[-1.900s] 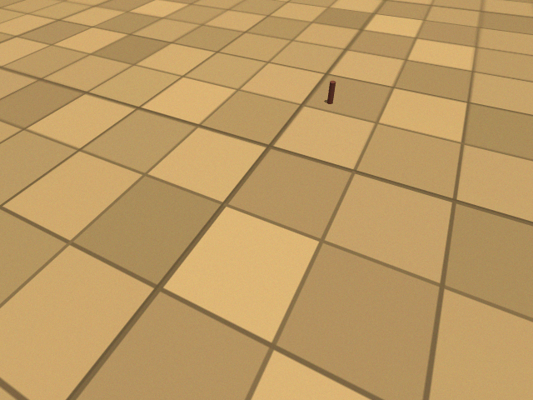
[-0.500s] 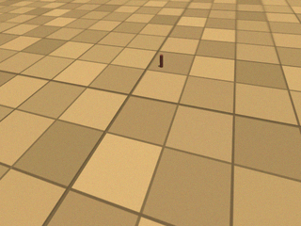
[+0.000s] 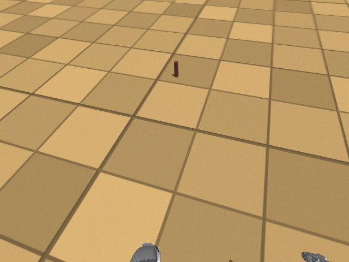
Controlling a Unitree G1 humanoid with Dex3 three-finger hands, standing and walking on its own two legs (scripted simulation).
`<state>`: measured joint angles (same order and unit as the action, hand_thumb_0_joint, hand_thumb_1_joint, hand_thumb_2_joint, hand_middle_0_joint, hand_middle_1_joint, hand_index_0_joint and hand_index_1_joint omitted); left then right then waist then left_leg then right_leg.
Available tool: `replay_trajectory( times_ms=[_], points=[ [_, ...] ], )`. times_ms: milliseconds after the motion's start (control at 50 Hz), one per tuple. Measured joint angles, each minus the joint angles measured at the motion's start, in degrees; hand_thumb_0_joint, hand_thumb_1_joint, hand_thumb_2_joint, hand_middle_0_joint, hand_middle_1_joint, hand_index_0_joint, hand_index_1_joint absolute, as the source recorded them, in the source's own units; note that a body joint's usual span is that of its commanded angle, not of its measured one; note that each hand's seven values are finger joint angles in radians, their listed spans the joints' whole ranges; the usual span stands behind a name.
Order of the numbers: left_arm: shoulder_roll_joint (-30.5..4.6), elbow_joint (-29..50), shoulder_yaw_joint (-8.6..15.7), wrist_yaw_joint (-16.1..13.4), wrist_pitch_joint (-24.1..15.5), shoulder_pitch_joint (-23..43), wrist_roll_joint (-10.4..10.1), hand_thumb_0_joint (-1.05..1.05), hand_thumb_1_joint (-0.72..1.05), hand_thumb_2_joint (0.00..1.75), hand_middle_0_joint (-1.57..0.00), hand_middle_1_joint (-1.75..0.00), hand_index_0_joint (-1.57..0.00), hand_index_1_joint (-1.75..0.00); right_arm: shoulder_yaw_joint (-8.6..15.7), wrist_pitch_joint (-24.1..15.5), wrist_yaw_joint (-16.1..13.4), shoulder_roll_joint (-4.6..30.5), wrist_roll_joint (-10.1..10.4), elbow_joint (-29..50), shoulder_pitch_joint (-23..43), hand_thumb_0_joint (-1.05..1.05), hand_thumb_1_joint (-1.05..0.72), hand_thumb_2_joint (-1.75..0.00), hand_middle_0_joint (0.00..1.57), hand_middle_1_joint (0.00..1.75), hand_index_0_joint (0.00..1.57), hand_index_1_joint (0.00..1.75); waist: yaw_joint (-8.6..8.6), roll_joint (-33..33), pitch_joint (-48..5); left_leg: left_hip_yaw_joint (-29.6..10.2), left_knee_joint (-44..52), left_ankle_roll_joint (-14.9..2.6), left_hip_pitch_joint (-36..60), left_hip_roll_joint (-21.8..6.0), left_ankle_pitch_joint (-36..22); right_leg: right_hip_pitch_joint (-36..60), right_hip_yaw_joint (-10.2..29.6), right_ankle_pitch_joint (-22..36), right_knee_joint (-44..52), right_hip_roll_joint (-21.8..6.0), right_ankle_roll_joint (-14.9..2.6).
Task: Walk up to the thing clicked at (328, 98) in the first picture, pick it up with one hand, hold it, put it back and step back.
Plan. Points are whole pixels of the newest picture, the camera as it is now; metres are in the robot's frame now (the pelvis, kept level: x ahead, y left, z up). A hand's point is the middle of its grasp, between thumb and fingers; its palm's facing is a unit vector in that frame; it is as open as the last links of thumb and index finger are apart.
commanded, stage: walk up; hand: left
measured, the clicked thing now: (176, 69) +1.90 +0.16 -0.69
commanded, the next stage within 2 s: none
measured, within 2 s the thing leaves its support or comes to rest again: neither
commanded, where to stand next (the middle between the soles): +1.54 -0.02 m, yaw -4 degrees
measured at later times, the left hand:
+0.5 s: hand (122, 145) +0.50 +0.25 -0.12, palm faces -0.14 -0.89 -0.43, open 7.3 cm
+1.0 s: hand (125, 129) +0.62 +0.27 -0.16, palm faces -0.03 -0.93 -0.38, open 7.4 cm
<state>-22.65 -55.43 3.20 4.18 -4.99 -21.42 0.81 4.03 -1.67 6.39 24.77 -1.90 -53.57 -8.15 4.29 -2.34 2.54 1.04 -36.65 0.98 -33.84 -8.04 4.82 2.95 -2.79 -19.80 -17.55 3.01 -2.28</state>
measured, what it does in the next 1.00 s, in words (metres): walks ahead: left foot, then right foot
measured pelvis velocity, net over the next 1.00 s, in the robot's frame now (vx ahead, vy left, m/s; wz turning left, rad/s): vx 0.61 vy -0.02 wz -0.03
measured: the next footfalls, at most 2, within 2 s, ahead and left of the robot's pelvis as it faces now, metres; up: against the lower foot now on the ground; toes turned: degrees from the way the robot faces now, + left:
left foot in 0.08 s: +0.26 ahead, +0.15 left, +0.00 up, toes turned +5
right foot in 0.50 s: +0.52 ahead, -0.17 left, +0.00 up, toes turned -9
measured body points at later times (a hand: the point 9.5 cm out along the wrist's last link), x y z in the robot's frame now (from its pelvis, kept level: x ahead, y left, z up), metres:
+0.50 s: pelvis +0.34 -0.02 -0.02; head +0.33 -0.04 +0.43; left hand +0.51 +0.30 -0.09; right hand +0.33 -0.36 -0.15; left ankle +0.22 +0.15 -0.73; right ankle +0.48 -0.16 -0.74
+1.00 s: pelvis +0.61 -0.02 -0.02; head +0.63 +0.00 +0.43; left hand +0.62 +0.32 -0.14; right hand +0.73 -0.35 -0.11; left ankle +0.73 +0.10 -0.74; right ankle +0.48 -0.16 -0.73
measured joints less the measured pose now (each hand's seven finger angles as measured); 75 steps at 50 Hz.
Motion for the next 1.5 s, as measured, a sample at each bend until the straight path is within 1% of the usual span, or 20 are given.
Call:
replay_trajectory(
  times_ms=[80, 120, 180, 240, 360, 480, 520, 540, 600, 640, 700, 860, 980, 1020, 1080, 1120, 1220, 1340, 1460, 1500],
  points=[
    [-1.5, 0.5, -0.2, -0.5, 0.5, -0.7, -0.2, 0.01, 0.9, 0.9, -0.21, -0.3, -0.21, -0.3, 0.6, -0.5, -0.6, 0.1, 0.1, 0.6, 1.0, 0.01, -0.9, -0.9, 0.2, 0.3, 0.2, 0.3, 0.54, 1.6, -0.3, 2.1, 7.3, -1.72, 5.5, 2.5, -1.4, 3.5, 1.0, -6.9, -2.6, -1.3, 1.21],
    [-2.7, 0.1, 0.0, -1.4, 1.5, 0.6, -0.5, 0.01, 0.9, 0.9, -0.21, -0.3, -0.21, -0.3, 1.1, -1.7, -1.3, -1.5, -0.7, 1.3, 2.1, 0.01, -0.9, -0.9, 0.2, 0.3, 0.2, 0.3, -0.27, 5.5, 1.1, 4.1, 4.8, -1.69, 6.9, 5.7, -0.6, 0.8, 1.4, -10.7, -14.0, -5.2, 0.82],
    [-1.8, 0.6, -1.0, -2.3, 2.1, 2.5, -1.3, 0.01, 0.91, 0.9, -0.21, -0.3, -0.2, -0.3, 1.0, -3.4, -1.9, -2.3, -0.4, 3.9, 1.7, 0.01, -0.9, -0.9, 0.2, 0.3, 0.2, 0.3, -1.83, 4.7, 1.9, 5.1, 1.0, -1.99, 9.2, 5.0, 6.1, -11.0, 5.6, -8.4, -40.1, -2.8, -0.47],
    [-2.1, 1.1, -1.8, -1.9, 1.3, 4.1, -1.6, 0.01, 0.91, 0.9, -0.21, -0.3, -0.2, -0.3, 0.3, -3.7, -2.6, -3.2, 0.7, 4.8, -0.8, 0.0, -0.9, -0.9, 0.2, 0.3, 0.21, 0.3, -3.72, 4.4, 1.2, 6.2, 5.2, -1.53, 16.1, 4.6, 7.8, -21.6, 6.2, -3.0, -48.9, -2.7, -0.46],
    [-3.6, 4.9, -0.8, 0.0, 0.9, 9.1, -1.3, 0.01, 0.91, 0.9, -0.2, -0.3, -0.2, -0.3, -0.6, -3.5, -3.0, -2.0, 1.5, 2.7, -8.1, 0.0, -0.9, -0.9, 0.2, 0.3, 0.21, 0.3, -5.83, 4.8, 0.1, 7.3, 12.0, -0.77, 27.9, 5.6, 11.5, -33.9, 4.8, 3.2, -36.0, -7.8, 1.85],
    [-3.6, 5.3, 0.2, 1.5, 0.5, 11.9, -0.4, 0.0, 0.91, 0.9, -0.2, -0.3, -0.2, -0.3, -0.2, -3.0, -2.4, 0.6, 1.3, 0.7, -11.8, 0.01, -0.9, -0.9, 0.2, 0.3, 0.21, 0.3, -7.6, 2.5, -0.6, 7.1, 8.7, 1.07, 34.8, 3.7, 20.8, -32.3, 1.4, 14.5, -18.2, -9.2, 1.32],
    [-3.2, 4.8, 0.8, 1.2, 0.2, 12.3, -0.1, 0.0, 0.91, 0.9, -0.2, -0.3, -0.2, -0.3, 0.0, -2.6, -2.5, 1.2, 1.3, -0.2, -12.7, 0.01, -0.9, -0.9, 0.2, 0.3, 0.21, 0.3, -7.26, 0.6, -1.2, 6.0, 1.6, 0.32, 34.2, 1.2, 25.4, -30.4, -0.1, 13.3, -19.4, -7.5, 1.18],
    [-2.6, 4.8, 1.1, 0.7, -0.1, 12.7, 0.1, 0.0, 0.91, 0.9, -0.2, -0.3, -0.2, -0.3, 0.1, -2.1, -2.8, 1.3, 1.3, -0.8, -12.3, 0.01, -0.9, -0.9, 0.2, 0.3, 0.21, 0.3, -6.8, -0.6, -0.8, 4.0, -5.5, -1.18, 32.0, 0.2, 25.3, -30.5, -1.0, 10.6, -22.3, -6.5, 1.12],
    [-0.7, 5.5, 0.3, -0.1, -0.6, 12.0, -0.5, 0.0, 0.91, 0.9, -0.2, -0.3, -0.2, -0.3, -0.6, -1.1, -3.1, 0.8, 1.4, -1.3, -10.7, 0.01, -0.9, -0.9, 0.2, 0.3, 0.2, 0.3, -5.21, -1.1, 0.4, -0.1, -26.2, -2.68, 22.1, 3.7, 22.8, -27.6, -1.7, 6.1, -23.8, -6.5, 0.73],
    [0.7, 5.3, -0.6, -0.5, -0.6, 10.4, -0.8, 0.0, 0.91, 0.9, -0.21, -0.3, -0.2, -0.3, -0.9, -1.0, -3.1, 0.8, 1.7, -1.3, -9.1, 0.01, -0.9, -0.9, 0.2, 0.3, 0.2, 0.3, -4.18, -1.8, 0.7, -0.2, -31.4, -3.28, 15.8, 4.7, 18.2, -23.6, -2.1, 6.2, -20.0, -6.1, 0.69],
    [1.4, 4.1, -1.2, -0.9, -0.6, 7.2, -0.8, 0.0, 0.91, 0.9, -0.21, -0.3, -0.21, -0.3, -1.0, -1.2, -2.6, 0.7, 1.9, 0.1, -6.9, 0.01, -0.9, -0.9, 0.2, 0.3, 0.2, 0.3, -3.01, -2.4, 0.9, -0.6, -28.5, -3.45, 8.5, 4.0, 12.8, -18.1, -2.2, 7.1, -13.4, -4.9, 0.78],
    [-0.5, 1.8, -0.5, -1.2, -0.7, 1.0, -0.1, 0.01, 0.9, 0.9, -0.21, -0.3, -0.21, -0.3, -0.1, -0.4, -0.5, 0.6, 0.6, 1.8, -3.8, 0.01, -0.9, -0.9, 0.2, 0.3, 0.2, 0.3, -1.58, -1.0, 0.2, -1.6, -7.4, -0.72, 1.2, 0.8, 4.7, -8.3, -3.1, 3.8, -5.4, -3.4, 1.26],
    [-2.7, 1.7, 0.1, -1.3, -0.4, -0.2, 0.1, 0.01, 0.9, 0.9, -0.21, -0.3, -0.21, -0.3, 0.7, -0.7, 0.1, 0.8, 0.4, 1.1, -2.5, 0.01, -0.9, -0.9, 0.2, 0.3, 0.2, 0.3, -0.79, 0.8, -0.2, 1.5, 4.5, -2.36, 7.8, 2.2, 1.7, -3.8, -3.9, -4.7, -9.1, -5.1, 4.14],
    [-3.5, 1.2, 0.2, -2.0, 0.5, 0.7, -0.1, 0.01, 0.91, 0.9, -0.21, -0.3, -0.21, -0.3, 0.9, -1.7, -0.5, -0.5, -0.2, 1.3, -1.4, 0.01, -0.9, -0.9, 0.2, 0.3, 0.2, 0.3, -0.99, 4.1, 0.9, 3.6, 1.6, -2.39, 8.9, 4.7, 4.0, -6.3, -2.4, -7.3, -19.1, -8.7, 2.54],
    [-2.4, 0.8, -1.0, -2.7, 1.5, 2.2, -0.5, 0.01, 0.91, 0.9, -0.21, -0.3, -0.2, -0.3, 0.7, -3.0, -1.3, -1.2, 0.6, 3.2, -1.3, 0.01, -0.9, -0.9, 0.2, 0.3, 0.2, 0.3, -2.57, 3.0, 1.8, 3.7, -0.5, -3.05, 11.4, 4.3, 8.5, -16.0, 2.0, -7.3, -40.6, -5.9, 0.3],
    [-2.6, 0.8, -1.6, -2.5, 1.4, 3.3, -0.8, 0.01, 0.91, 0.9, -0.21, -0.3, -0.2, -0.3, 0.1, -3.2, -2.1, -2.3, 1.4, 3.7, -2.3, 0.01, -0.9, -0.9, 0.2, 0.3, 0.21, 0.3, -3.55, 3.5, 1.8, 4.2, 2.6, -2.81, 15.3, 4.6, 8.9, -21.7, 3.8, -3.7, -46.3, -5.1, -0.17],
    [-3.2, 2.8, -1.1, -1.6, 1.1, 6.0, -1.4, 0.01, 0.91, 0.9, -0.21, -0.3, -0.2, -0.3, -1.4, -3.4, -2.7, -3.6, 2.0, 3.1, -6.4, 0.0, -0.9, -0.9, 0.2, 0.3, 0.21, 0.3, -4.69, 5.5, 1.6, 5.4, 10.0, -3.18, 24.3, 6.7, 9.6, -31.3, 5.2, 4.3, -42.1, -7.4, 1.2],
    [-2.3, 3.5, -0.6, -0.2, 2.4, 9.1, -0.6, 0.0, 0.91, 0.9, -0.2, -0.3, -0.2, -0.3, -1.2, -3.3, -3.0, -2.9, 1.7, 2.5, -10.0, 0.01, -0.9, -0.9, 0.2, 0.3, 0.21, 0.3, -5.58, 5.2, 2.0, 6.6, 14.5, -2.49, 32.0, 8.2, 12.6, -34.6, 2.2, 11.8, -26.2, -9.6, 2.06],
    [-0.8, 3.6, -0.4, 0.3, 1.8, 10.8, -0.1, 0.01, 0.91, 0.9, -0.2, -0.3, -0.2, -0.3, -0.4, -2.1, -3.3, -1.1, 1.5, 2.5, -12.5, 0.01, -0.9, -0.9, 0.2, 0.3, 0.21, 0.3, -6.75, 2.7, 1.5, 6.5, 9.2, -0.6, 34.9, 7.5, 21.2, -27.9, -0.7, 14.1, -15.0, -7.3, 0.34],
    [0.6, 3.6, -0.1, -0.4, 1.0, 11.6, 0.2, 0.0, 0.91, 0.9, -0.2, -0.3, -0.2, -0.3, -0.1, -1.4, -3.8, -0.4, 1.4, 2.0, -11.9, 0.01, -0.9, -0.9, 0.2, 0.3, 0.21, 0.3, -6.57, -0.7, 2.3, 5.1, -0.9, -2.21, 32.1, 4.3, 23.8, -27.0, -2.4, 10.8, -17.8, -5.0, 0.07]
  ],
)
